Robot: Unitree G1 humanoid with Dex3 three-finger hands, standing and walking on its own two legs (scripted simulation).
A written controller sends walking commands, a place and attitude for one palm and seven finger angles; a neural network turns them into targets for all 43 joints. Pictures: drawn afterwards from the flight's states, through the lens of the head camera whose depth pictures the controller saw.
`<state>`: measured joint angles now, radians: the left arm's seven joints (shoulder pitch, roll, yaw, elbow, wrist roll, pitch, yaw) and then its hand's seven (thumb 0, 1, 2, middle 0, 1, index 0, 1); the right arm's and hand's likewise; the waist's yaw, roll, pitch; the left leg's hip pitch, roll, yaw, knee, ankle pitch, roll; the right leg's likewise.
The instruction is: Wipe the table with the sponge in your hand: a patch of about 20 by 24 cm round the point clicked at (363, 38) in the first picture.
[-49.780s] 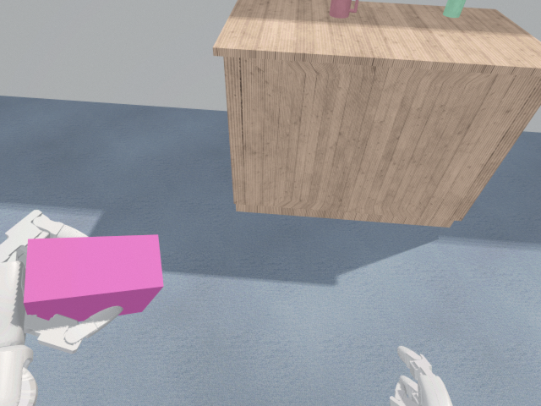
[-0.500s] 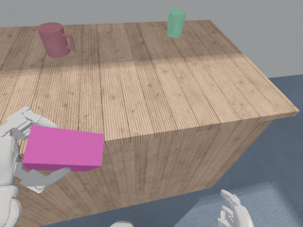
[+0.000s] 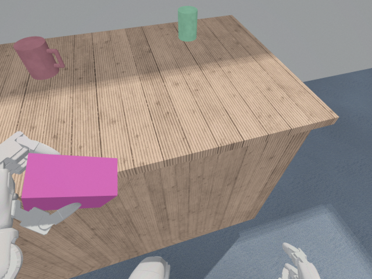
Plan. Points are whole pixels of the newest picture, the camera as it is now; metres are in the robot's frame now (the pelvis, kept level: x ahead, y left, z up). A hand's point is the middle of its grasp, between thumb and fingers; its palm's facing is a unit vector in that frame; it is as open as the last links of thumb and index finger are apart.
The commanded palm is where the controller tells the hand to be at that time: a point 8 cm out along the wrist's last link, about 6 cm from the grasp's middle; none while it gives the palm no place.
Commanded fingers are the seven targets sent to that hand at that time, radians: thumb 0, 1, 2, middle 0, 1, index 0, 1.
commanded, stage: shuffle to correct the standing spot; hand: left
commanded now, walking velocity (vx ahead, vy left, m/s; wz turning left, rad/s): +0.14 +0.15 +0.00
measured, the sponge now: (83, 185) +0.23 +0.21 +0.14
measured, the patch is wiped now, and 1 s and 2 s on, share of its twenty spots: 0.95 0.95 0.95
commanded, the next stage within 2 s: come to a stop and stand still in 0.02 s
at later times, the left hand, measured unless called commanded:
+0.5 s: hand (43, 171) +0.22 +0.25 +0.17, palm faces +0.33 -0.82 -0.46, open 10.7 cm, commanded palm +0.17 +0.28 +0.18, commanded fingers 0.00 0.10 1.30 -1.20 -1.60 -1.20 -1.60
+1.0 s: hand (7, 181) +0.20 +0.30 +0.17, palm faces +0.42 -0.86 -0.29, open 10.7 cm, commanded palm +0.15 +0.32 +0.18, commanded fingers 0.00 0.10 1.30 -1.20 -1.60 -1.20 -1.60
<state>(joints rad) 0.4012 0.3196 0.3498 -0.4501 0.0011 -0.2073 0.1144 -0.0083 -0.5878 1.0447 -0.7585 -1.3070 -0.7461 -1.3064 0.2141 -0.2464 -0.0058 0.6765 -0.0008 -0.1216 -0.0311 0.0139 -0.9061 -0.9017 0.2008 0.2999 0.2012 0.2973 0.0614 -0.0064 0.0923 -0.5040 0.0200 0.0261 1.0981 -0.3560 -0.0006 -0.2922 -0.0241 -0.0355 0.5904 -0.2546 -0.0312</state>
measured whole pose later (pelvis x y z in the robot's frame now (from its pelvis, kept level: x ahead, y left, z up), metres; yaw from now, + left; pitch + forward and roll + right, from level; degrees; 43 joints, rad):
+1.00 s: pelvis -0.02 +0.05 +0.01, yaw -2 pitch -4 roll -1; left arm 0.33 0.33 0.35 -0.37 -0.01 -0.24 0.11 0.00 -0.58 1.01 -0.74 -1.34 -0.71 -1.34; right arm 0.26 -0.20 0.03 0.59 0.02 -0.18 -0.01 0.01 -0.91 -0.90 0.20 0.30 0.20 0.30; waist 0.06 -0.05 0.05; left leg -0.24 -0.04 0.03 0.49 -0.19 0.07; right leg -0.23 0.03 0.01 0.46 -0.20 0.00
